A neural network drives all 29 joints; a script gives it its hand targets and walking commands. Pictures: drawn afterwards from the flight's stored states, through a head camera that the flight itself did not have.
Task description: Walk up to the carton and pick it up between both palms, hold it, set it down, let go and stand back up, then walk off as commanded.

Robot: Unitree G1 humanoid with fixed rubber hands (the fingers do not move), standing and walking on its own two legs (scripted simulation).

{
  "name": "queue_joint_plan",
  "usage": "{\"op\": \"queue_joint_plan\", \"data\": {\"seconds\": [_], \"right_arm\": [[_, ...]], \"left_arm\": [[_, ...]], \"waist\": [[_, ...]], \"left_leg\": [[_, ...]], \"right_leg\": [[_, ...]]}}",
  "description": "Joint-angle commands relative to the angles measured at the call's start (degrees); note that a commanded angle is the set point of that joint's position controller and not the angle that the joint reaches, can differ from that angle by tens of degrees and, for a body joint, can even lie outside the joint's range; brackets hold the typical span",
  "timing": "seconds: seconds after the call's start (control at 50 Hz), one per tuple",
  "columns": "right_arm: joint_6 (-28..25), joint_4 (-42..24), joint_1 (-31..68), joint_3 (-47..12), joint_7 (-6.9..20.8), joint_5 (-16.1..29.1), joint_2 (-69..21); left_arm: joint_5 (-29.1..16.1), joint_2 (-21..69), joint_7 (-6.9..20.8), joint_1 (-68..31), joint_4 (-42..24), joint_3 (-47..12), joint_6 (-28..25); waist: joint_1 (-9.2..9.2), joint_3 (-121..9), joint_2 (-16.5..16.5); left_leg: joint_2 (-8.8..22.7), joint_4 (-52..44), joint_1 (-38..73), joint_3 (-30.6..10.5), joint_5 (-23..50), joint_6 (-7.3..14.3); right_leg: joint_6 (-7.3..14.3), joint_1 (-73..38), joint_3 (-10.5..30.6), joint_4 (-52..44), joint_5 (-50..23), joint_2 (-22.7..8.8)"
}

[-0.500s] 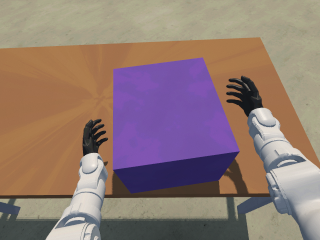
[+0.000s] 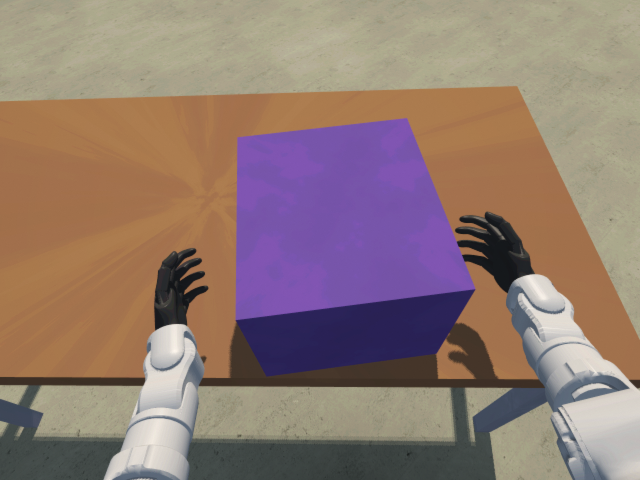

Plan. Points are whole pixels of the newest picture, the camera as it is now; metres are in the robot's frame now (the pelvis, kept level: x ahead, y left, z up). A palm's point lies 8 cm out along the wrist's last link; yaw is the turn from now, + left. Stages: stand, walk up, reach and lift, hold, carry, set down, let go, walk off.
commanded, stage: set down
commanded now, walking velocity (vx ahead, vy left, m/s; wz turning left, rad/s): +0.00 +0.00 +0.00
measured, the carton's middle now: (337, 246) +0.44 +0.03 -0.02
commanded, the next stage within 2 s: none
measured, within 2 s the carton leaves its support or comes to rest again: neither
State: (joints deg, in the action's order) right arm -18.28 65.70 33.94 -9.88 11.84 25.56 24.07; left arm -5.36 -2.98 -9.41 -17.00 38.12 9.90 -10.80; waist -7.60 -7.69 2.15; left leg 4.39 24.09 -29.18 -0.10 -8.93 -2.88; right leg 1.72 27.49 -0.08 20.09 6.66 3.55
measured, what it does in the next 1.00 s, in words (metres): stands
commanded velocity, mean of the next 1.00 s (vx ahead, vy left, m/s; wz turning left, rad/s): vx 0.00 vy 0.00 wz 0.00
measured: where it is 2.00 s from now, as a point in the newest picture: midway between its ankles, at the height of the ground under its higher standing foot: outside the picture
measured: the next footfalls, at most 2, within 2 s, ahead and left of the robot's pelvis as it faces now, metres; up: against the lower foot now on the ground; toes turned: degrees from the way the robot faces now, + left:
none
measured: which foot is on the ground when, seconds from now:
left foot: down 0.00-1.00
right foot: down 0.00-1.00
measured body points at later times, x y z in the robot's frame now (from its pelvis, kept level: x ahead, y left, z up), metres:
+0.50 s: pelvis +0.01 +0.00 +0.00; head +0.03 -0.01 +0.45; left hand +0.24 +0.25 +0.01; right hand +0.34 -0.22 -0.01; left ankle +0.02 +0.15 -0.74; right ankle +0.02 -0.10 -0.74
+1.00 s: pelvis +0.02 +0.00 +0.01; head +0.03 +0.00 +0.46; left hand +0.18 +0.24 +0.00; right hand +0.26 -0.24 -0.03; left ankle +0.02 +0.15 -0.74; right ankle +0.02 -0.10 -0.74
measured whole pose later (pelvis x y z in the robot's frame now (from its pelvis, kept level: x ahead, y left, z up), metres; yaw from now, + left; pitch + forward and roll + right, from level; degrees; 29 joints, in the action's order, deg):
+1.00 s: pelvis +0.02 +0.00 +0.01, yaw +1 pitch +4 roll -1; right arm -24.6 43.8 -5.3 -8.0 15.9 25.6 25.7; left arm -5.3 -2.8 -11.5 20.3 7.7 3.6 -5.6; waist -5.7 -4.3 0.0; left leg 3.7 21.9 -15.4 -0.1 -10.9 -2.9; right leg 2.0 14.6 -0.1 20.1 10.0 3.0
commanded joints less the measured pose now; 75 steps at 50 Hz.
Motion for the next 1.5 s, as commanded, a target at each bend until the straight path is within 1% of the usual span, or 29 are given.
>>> {"op": "queue_joint_plan", "data": {"seconds": [0.0, 0.08, 0.1, 0.14, 0.18, 0.2, 0.24, 0.26, 0.3, 0.36, 0.46, 0.56, 0.58, 0.64, 0.66, 0.7, 0.72, 0.78, 0.84, 0.94, 0.98, 1.02, 1.14, 1.16, 1.18, 1.2, 1.26, 1.28, 1.48], "right_arm": [[-5.0, -11.3, 8.4, 3.6, 0.2, 0.7, 17.8], [-6.2, -15.2, 4.0, 6.3, 0.7, -0.2, 17.4], [-7.3, -16.7, -5.0, 5.0, 1.0, 0.3, 17.9], [-7.6, -16.2, 0.0, 5.9, 0.6, -0.1, 17.7], [-8.2, -19.8, -5.2, 5.3, 0.6, 1.1, 17.4], [-8.1, -17.0, -8.9, 4.9, 0.6, 1.5, 17.4], [-8.8, -19.9, -6.6, 5.6, 0.8, 1.9, 17.8], [-9.1, -21.0, -13.3, 5.4, 0.9, 1.9, 18.7], [-8.3, -18.5, -1.4, 6.2, 1.2, 1.3, 17.3], [-9.0, -20.2, -14.9, 6.3, 2.1, 2.3, 18.2], [-7.0, -19.1, -9.4, 9.5, 3.4, 0.4, 17.9], [-7.1, -21.9, -22.2, 7.3, 3.4, 1.8, 17.2], [-7.1, -22.2, -17.0, 9.3, 3.1, 1.3, 17.4], [-7.6, -20.9, -23.1, 10.5, 3.6, 0.7, 17.6], [-7.2, -22.8, -20.0, 11.5, 3.0, -0.1, 18.1], [-9.0, -25.4, -32.2, 10.7, 3.5, 1.9, 17.6], [-9.0, -26.0, -25.3, 11.4, 3.3, 1.7, 19.1], [-9.8, -25.6, -33.3, 11.8, 3.9, 0.6, 18.6], [-10.3, -29.8, -34.3, 12.2, 3.9, 0.2, 17.9], [-10.5, -32.1, -35.6, 11.9, 4.0, 0.3, 16.8], [-9.8, -29.1, -37.5, 11.0, 4.4, 0.6, 16.8], [-10.6, -32.2, -37.9, 13.1, 4.3, 0.2, 16.3], [-9.7, -29.6, -39.7, 11.9, 2.8, -1.5, 14.1], [-9.7, -28.9, -39.5, 11.0, 3.2, -0.6, 13.7], [-9.0, -29.4, -39.7, 10.1, 3.0, -1.0, 12.0], [-8.5, -27.9, -41.4, 10.8, 2.7, -1.2, 13.3], [-8.1, -28.4, -40.9, 11.9, 2.0, -2.3, 13.6], [-8.8, -32.3, -39.7, 11.0, 2.3, -0.7, 12.6], [-9.4, -29.8, -43.5, 10.0, 0.1, -3.9, 9.7]], "left_arm": [[-0.3, -6.2, -0.5, -7.9, -17.8, -5.8, -1.0], [-0.5, -4.5, -0.8, -5.4, -24.1, -7.1, -0.4], [0.5, -2.3, -0.7, 6.6, -27.0, -7.0, -0.1], [0.2, -4.7, -0.4, -0.9, -26.4, -6.5, -0.1], [1.8, -4.7, -1.0, 4.9, -30.6, -4.8, -0.3], [1.6, -3.2, -0.1, 8.7, -28.6, -5.9, 0.1], [1.1, -5.5, -0.5, 5.2, -29.4, -5.7, -0.3], [1.2, -2.5, -0.5, 13.2, -32.7, -7.1, 0.0], [0.4, -5.3, -0.2, -0.2, -26.6, -6.5, 0.3], [0.9, -2.9, -0.7, 15.0, -33.4, -8.0, 0.2], [0.3, -5.1, -2.5, 5.5, -31.1, -9.1, 0.8], [2.2, -3.0, -2.4, 20.5, -34.8, -9.4, 2.2], [1.1, -4.3, -2.4, 13.6, -34.5, -8.9, 2.2], [1.8, -0.6, -2.7, 21.8, -36.7, -10.6, 2.8], [1.2, -2.5, -2.3, 17.6, -35.0, -9.6, 3.3], [1.0, 0.5, -2.4, 32.1, -43.4, -12.4, 2.4], [1.7, -0.6, -2.5, 23.0, -41.4, -10.9, 2.3], [2.9, 0.8, -2.4, 31.9, -44.0, -11.7, 3.0], [2.3, -1.2, -3.0, 32.0, -45.7, -11.6, 2.1], [2.2, -1.7, -3.2, 31.9, -42.6, -11.5, 1.2], [2.4, -0.9, -3.1, 31.6, -43.1, -13.1, 1.3], [1.4, -2.8, -3.6, 32.7, -46.5, -13.1, 0.5], [3.0, -3.3, -1.8, 33.7, -39.0, -11.5, 1.1], [3.4, -3.7, -1.8, 34.1, -39.5, -11.1, 0.6], [2.7, -3.3, -1.3, 34.3, -36.9, -11.6, 1.4], [4.0, -2.5, -1.2, 35.4, -34.9, -10.7, 2.3], [3.1, -4.4, -0.2, 35.6, -36.2, -10.9, 2.7], [2.7, -4.9, -0.4, 34.5, -38.8, -10.2, 2.3], [4.6, -7.0, 1.4, 38.2, -33.5, -7.4, 1.5]], "waist": [[3.14, -26.3, -4.8], [5.08, -25.5, -5.5], [5.36, -24.8, -6.2], [6.86, -23.4, -7.0], [4.88, -24.9, -5.8], [7.07, -20.8, -6.9], [6.40, -22.0, -6.1], [7.80, -20.2, -6.5], [7.20, -18.4, -7.0], [7.80, -15.6, -7.8], [8.13, -13.3, -4.8], [8.11, -10.3, -8.5], [8.28, -11.1, -8.2], [8.91, -8.1, -5.7], [9.17, -9.8, -8.3], [9.31, -11.7, -5.7], [8.32, -12.1, -5.8], [9.73, -8.1, -4.6], [9.01, -7.4, -5.7], [7.91, -2.9, -7.1], [9.14, -1.8, -4.3], [8.36, -5.0, -4.8], [9.93, -1.8, -7.9], [8.61, -1.8, -5.8], [8.24, 0.3, -8.3], [8.57, 0.5, -5.6], [9.71, -1.5, -6.9], [8.14, -4.0, -7.8], [7.95, -3.7, -8.8]], "left_leg": [[-4.2, -1.5, 16.0, 2.0, 16.4, -0.8], [-4.3, -1.2, 17.8, 1.7, 16.4, -0.9], [-4.1, -0.4, 21.1, 1.2, 23.2, -1.0], [-4.9, -0.6, 17.6, 1.7, 21.3, -0.7], [-5.0, -1.3, 18.5, 2.0, 21.3, -0.3], [-5.2, -0.9, 17.6, 1.7, 21.1, -0.2], [-5.1, -0.6, 17.9, 1.8, 19.0, 0.1], [-4.8, -1.0, 20.7, 0.9, 23.0, 0.1], [-5.5, -0.8, 15.8, 2.0, 13.8, 0.6], [-4.7, -1.8, 20.1, 1.5, 16.9, 0.9], [-4.5, -3.1, 16.2, 1.3, 0.7, 1.5], [-4.6, -4.4, 21.2, 0.8, 6.3, 1.9], [-5.3, -3.5, 18.2, 1.2, 3.5, 2.2], [-4.6, -4.5, 21.1, 0.5, 5.8, 1.5], [-4.8, -3.3, 19.2, 1.4, 6.0, 2.0], [-4.8, -2.2, 25.8, 0.1, 14.8, 1.1], [-4.9, -2.3, 23.2, 0.7, 12.3, 0.7], [-4.9, -2.0, 23.7, -0.5, 17.1, 0.3], [-4.4, -1.9, 23.0, 0.1, 10.2, 0.8], [-4.7, -2.3, 20.3, 0.7, 5.6, 1.2], [-4.1, -2.5, 22.3, 0.4, 2.7, 1.3], [-4.0, -2.3, 23.6, 0.4, 4.3, 1.1], [-4.6, -1.7, 21.8, 1.6, 2.5, 2.1], [-4.8, -2.6, 22.6, 1.6, 2.8, 1.6], [-4.8, -3.6, 21.6, 1.6, 1.0, 2.2], [-4.7, -3.6, 23.1, 1.6, 2.0, 1.9], [-5.3, -3.7, 24.5, 1.8, 3.6, 1.9], [-4.9, -3.0, 23.7, 1.9, 3.7, 2.1], [-6.2, -3.0, 22.8, 2.7, 8.6, 1.7]], "right_leg": [[-0.3, -18.6, -0.5, 1.2, -6.3, 1.4], [-0.1, -17.3, -1.2, 0.9, -5.9, 1.3], [0.0, -21.2, -1.4, 1.3, -13.8, 1.6], [0.1, -21.9, -0.7, 0.9, -11.9, 1.2], [-0.3, -24.8, 0.3, 0.5, -15.3, 0.3], [-0.4, -24.3, 0.2, 0.8, -16.0, 0.6], [-0.2, -22.2, 0.2, 1.0, -11.1, 0.6], [-0.1, -25.2, 0.3, 0.9, -17.0, 0.7], [-0.4, -18.9, 0.9, -0.2, -4.2, 0.0], [0.2, -23.0, 0.1, -0.1, -9.3, 0.5], [0.9, -15.1, 0.0, -0.4, 8.8, -0.5], [0.1, -19.4, 0.4, -1.9, 1.7, -0.2], [0.0, -18.9, 1.2, -1.0, 3.0, -0.8], [1.2, -18.2, -0.4, -2.2, 2.2, -0.4], [0.7, -18.6, 0.1, -0.9, 0.4, -0.2], [0.9, -20.7, -0.6, -0.6, -7.9, 0.4], [0.8, -19.5, -0.8, -0.3, -4.0, 0.6], [1.9, -21.7, -0.6, -1.1, -9.2, 0.8], [1.3, -18.1, -0.6, -1.3, -2.7, 0.4], [1.1, -16.6, -0.4, -1.2, 1.2, 0.1], [1.8, -15.1, 0.4, -1.4, 3.5, -0.8], [1.6, -14.1, 0.1, -1.3, 2.8, -0.7], [1.0, -15.8, 1.1, -1.0, 1.4, -1.1], [0.9, -15.9, 1.5, -1.7, 1.6, -1.5], [0.5, -16.7, 1.6, -3.0, 3.6, -1.8], [1.0, -15.6, 1.2, -2.5, 2.5, -1.6], [0.8, -17.6, 1.4, -3.2, 0.3, -1.5], [0.9, -18.0, 2.0, -2.5, 0.6, -1.8], [0.2, -23.4, 2.1, -1.9, -11.1, -2.0]]}}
